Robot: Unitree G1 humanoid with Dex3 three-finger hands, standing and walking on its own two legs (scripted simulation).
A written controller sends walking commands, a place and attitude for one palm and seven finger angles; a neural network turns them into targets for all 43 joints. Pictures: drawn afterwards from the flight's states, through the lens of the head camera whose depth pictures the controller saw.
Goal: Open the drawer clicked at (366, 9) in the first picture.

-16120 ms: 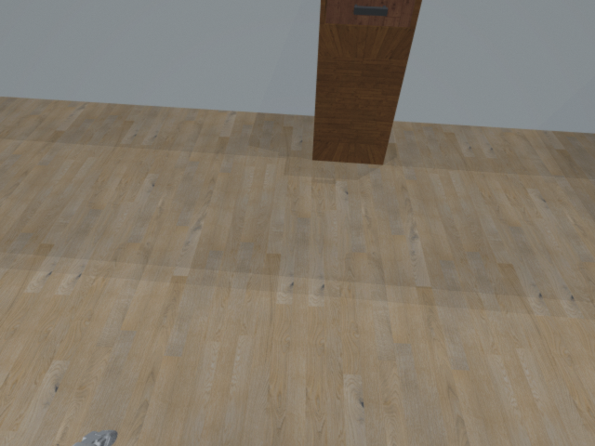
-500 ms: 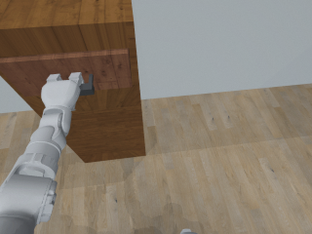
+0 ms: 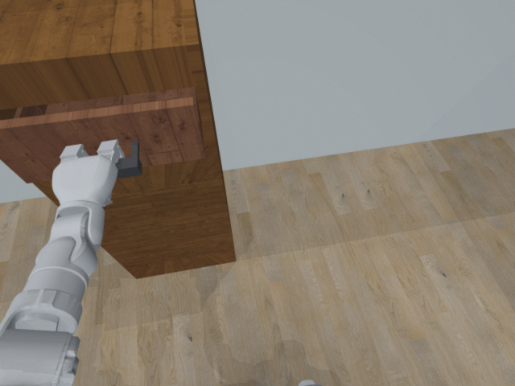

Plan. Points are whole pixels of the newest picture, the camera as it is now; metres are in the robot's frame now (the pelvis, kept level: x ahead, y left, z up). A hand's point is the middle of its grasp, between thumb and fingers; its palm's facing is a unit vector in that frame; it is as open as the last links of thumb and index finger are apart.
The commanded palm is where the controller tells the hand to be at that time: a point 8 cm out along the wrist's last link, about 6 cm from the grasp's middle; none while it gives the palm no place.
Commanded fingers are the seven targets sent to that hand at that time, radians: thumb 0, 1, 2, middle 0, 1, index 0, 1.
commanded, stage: pull the drawer open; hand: left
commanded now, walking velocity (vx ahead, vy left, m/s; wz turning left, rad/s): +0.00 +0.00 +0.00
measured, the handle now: (102, 160) +0.49 +0.26 +0.04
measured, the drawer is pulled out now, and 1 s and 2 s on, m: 0.04 0.27 0.30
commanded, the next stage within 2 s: open the thumb to release the handle in 1.28 s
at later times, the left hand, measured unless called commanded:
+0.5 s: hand (97, 263) +0.31 +0.23 +0.02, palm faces +0.02 -0.07 -1.00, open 5.9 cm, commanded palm +0.26 +0.24 +0.07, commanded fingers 0.00 0.90 0.90 -0.40 -1.35 -0.40 -1.35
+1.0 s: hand (90, 344) +0.20 +0.22 +0.02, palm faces +0.01 -0.08 -1.00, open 6.0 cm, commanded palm +0.15 +0.22 +0.07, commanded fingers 0.00 0.90 0.90 -0.40 -1.35 -0.40 -1.35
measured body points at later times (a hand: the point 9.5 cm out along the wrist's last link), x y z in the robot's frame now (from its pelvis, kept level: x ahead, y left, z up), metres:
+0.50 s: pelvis +0.01 +0.00 +0.01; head +0.06 -0.02 +0.46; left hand +0.30 +0.23 +0.07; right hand +0.21 -0.23 -0.10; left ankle -0.05 +0.10 -0.71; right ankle +0.00 -0.12 -0.71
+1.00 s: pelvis +0.00 -0.03 +0.00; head +0.03 -0.05 +0.45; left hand +0.19 +0.22 +0.07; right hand +0.20 -0.26 -0.10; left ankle -0.05 +0.10 -0.71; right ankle +0.00 -0.13 -0.71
